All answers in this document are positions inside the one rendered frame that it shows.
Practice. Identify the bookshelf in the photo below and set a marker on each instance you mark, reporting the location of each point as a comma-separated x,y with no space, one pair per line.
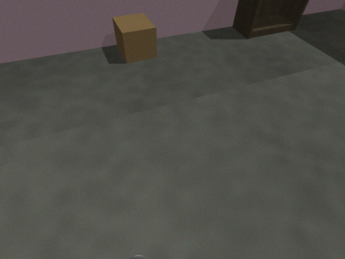
255,18

